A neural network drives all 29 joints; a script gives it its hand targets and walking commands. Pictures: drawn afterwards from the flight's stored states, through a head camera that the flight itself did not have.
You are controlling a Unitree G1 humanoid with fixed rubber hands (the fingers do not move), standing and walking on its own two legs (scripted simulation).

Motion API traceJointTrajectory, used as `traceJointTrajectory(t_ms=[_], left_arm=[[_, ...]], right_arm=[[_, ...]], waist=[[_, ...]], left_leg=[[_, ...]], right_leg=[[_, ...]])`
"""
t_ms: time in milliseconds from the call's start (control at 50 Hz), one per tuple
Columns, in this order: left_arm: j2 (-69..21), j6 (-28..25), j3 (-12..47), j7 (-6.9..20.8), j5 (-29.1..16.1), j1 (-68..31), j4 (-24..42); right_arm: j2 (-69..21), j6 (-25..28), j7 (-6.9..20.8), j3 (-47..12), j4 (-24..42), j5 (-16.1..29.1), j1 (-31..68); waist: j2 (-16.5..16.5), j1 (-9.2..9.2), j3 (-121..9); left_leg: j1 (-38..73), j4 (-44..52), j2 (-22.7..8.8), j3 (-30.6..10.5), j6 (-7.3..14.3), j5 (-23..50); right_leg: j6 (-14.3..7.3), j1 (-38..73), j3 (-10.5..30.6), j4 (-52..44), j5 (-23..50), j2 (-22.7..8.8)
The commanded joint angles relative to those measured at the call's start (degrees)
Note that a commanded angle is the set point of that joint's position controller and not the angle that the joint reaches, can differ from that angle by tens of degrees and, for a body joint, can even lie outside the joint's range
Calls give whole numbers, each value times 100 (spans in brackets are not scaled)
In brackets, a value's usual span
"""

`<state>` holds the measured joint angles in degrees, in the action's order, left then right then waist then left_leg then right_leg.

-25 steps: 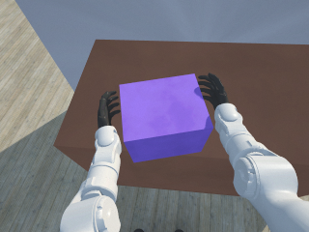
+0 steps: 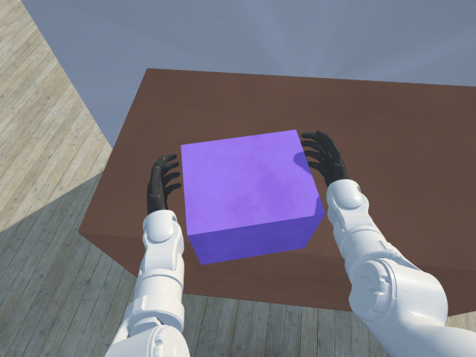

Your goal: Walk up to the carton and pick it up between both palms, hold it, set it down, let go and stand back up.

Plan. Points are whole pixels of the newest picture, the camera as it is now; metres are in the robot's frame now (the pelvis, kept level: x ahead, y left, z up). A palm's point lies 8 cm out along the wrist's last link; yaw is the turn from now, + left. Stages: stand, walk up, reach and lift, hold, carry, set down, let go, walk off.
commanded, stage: reach and lift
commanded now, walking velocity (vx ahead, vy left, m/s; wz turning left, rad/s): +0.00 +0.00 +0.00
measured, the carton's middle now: (246, 199) +0.41 +0.03 -0.05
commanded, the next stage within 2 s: none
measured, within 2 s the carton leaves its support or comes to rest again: leaves its support in 1.24 s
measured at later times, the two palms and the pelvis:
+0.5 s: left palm (160, 204) +0.35 +0.18 +0.01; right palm (333, 175) +0.43 -0.12 +0.02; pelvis -0.01 +0.00 +0.00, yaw +0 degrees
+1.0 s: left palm (156, 208) +0.35 +0.18 +0.01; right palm (332, 183) +0.42 -0.12 +0.02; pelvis -0.01 +0.00 +0.00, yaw +0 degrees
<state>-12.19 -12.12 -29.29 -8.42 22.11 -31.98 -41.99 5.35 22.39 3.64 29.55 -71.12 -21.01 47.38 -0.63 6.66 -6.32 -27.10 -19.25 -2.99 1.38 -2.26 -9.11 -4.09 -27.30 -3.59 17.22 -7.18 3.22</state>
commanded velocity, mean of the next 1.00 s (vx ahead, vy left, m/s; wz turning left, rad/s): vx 0.00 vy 0.00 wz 0.00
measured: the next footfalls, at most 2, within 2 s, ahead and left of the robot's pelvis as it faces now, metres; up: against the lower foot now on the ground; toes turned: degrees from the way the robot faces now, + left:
none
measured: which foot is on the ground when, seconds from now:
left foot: down 0.00-1.00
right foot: down 0.00-1.00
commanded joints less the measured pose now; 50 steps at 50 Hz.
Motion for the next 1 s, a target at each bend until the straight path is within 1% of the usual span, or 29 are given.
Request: traceJointTrajectory(t_ms=[0, 60, 80, 100, 240, 260, 280, 300, 340, 360, 380, 400, 460, 560, 600, 660, 740, 760, 780, 840, 880, 960, 980], left_arm=[[-1977, -239, 1489, 557, 223, -1899, -95], [-1987, -277, 1504, 538, 225, -1880, -112], [-1980, -276, 1481, 536, 234, -1826, -166], [-1973, -274, 1485, 538, 229, -1849, -184], [-1890, -317, 1447, 536, 144, -2039, -232], [-1873, -321, 1423, 539, 129, -2035, -263], [-1871, -315, 1427, 536, 136, -2038, -282], [-1847, -329, 1413, 538, 113, -2112, -274], [-1841, -343, 1405, 542, 97, -2140, -307], [-1836, -350, 1406, 542, 87, -2163, -328], [-1830, -357, 1399, 542, 87, -2182, -331], [-1857, -373, 1424, 538, 76, -2213, -339], [-1825, -399, 1419, 541, 57, -2246, -393], [-1970, -559, 1684, 527, -52, -2322, -418], [-1988, -611, 1747, 530, -77, -2233, -502], [-2010, -685, 1828, 562, -135, -2231, -639], [-2024, -730, 1964, 603, -224, -2255, -705], [-2038, -737, 2009, 603, -253, -2296, -700], [-2043, -749, 2046, 603, -292, -2317, -703], [-2028, -799, 2115, 583, -340, -2474, -727], [-2050, -820, 2177, 573, -375, -2494, -707], [-2092, -809, 2389, 566, -504, -2634, -679], [-2128, -818, 2487, 568, -569, -2675, -626]], right_arm=[[-2358, 366, 576, -1175, -128, -257, 1837], [-2397, 408, 575, -1300, -178, -176, 1842], [-2397, 403, 574, -1346, -199, -154, 1805], [-2387, 399, 564, -1334, -200, -158, 1835], [-2440, 314, 563, -1338, -294, -178, 1863], [-2465, 305, 563, -1365, -286, -170, 1871], [-2455, 298, 564, -1357, -290, -159, 1885], [-2491, 294, 556, -1374, -263, -174, 1915], [-2543, 284, 556, -1386, -285, -178, 1931], [-2566, 274, 553, -1391, -310, -183, 1912], [-2592, 264, 553, -1408, -350, -179, 1903], [-2596, 278, 552, -1419, -351, -175, 1932], [-2632, 280, 534, -1490, -386, -135, 1933], [-2729, 481, 428, -1697, -403, -59, 2001], [-2780, 567, 371, -1867, -366, 9, 1985], [-2869, 641, 298, -2054, -336, 100, 1991], [-2952, 642, 222, -2226, -337, 183, 1895], [-2942, 644, 213, -2241, -338, 204, 1920], [-2973, 639, 201, -2286, -331, 238, 1893], [-2997, 630, 184, -2362, -317, 294, 1921], [-3018, 630, 175, -2457, -200, 332, 1935], [-3082, 572, 137, -2584, -109, 445, 1920], [-3084, 574, 122, -2607, -8, 459, 1906]], waist=[[-300, 69, -2512], [-257, 115, -2527], [-287, 131, -2482], [-294, 101, -2492], [-365, 106, -2502], [-418, 126, -2531], [-379, 128, -2515], [-421, 137, -2559], [-402, 152, -2531], [-431, 129, -2528], [-447, 137, -2512], [-384, 141, -2561], [-420, 142, -2535], [-313, 71, -2804], [-306, 80, -2799], [-281, 74, -2770], [-289, 2, -2747], [-231, 11, -2801], [-266, -13, -2799], [-195, 17, -2861], [-186, 30, -2988], [-127, -46, -2964], [-145, -109, -3059]], left_leg=[[390, -123, 158, 434, 210, 2201], [394, -133, 131, 425, 216, 2232], [404, -134, 133, 422, 234, 2196], [379, -124, 127, 421, 241, 2121], [269, -42, 116, 450, 316, 1699], [220, -26, 124, 463, 340, 1649], [223, -18, 120, 451, 330, 1638], [165, -14, 131, 470, 353, 1582], [74, 24, 135, 474, 358, 1453], [82, 36, 130, 473, 368, 1410], [116, 24, 126, 476, 366, 1474], [114, 9, 123, 473, 348, 1524], [120, 13, 119, 472, 359, 1498], [154, -109, 127, 450, 264, 1861], [168, -128, 128, 440, 244, 1967], [36, -78, 150, 411, 231, 1874], [50, -5, 162, 387, 215, 1720], [81, 1, 155, 377, 197, 1727], [131, -16, 155, 373, 190, 1768], [233, -11, 150, 369, 170, 1738], [340, -19, 144, 366, 164, 1833], [552, -35, 147, 324, 126, 1838], [639, -50, 145, 311, 111, 1853]], right_leg=[[323, 2577, 49, 450, 2575, -319], [301, 2497, 58, 451, 2554, -319], [294, 2499, 73, 436, 2510, -323], [296, 2481, 80, 421, 2449, -328], [303, 2388, 134, 344, 1876, -360], [322, 2440, 151, 350, 1870, -373], [315, 2421, 148, 353, 1842, -371], [334, 2454, 169, 350, 1821, -383], [341, 2480, 188, 355, 1746, -406], [346, 2460, 186, 348, 1712, -402], [346, 2486, 171, 365, 1783, -386], [332, 2475, 168, 371, 1804, -381], [352, 2522, 179, 381, 1894, -385], [343, 2699, 138, 510, 2611, -346], [352, 2787, 131, 547, 2953, -343], [386, 2920, 172, 580, 3258, -385], [410, 3004, 195, 550, 3275, -387], [394, 2948, 186, 532, 3195, -375], [381, 2937, 179, 513, 3145, -346], [339, 2811, 171, 427, 2804, -319], [329, 2795, 163, 410, 2765, -294], [314, 2674, 139, 323, 2541, -260], [313, 2658, 133, 299, 2514, -249]])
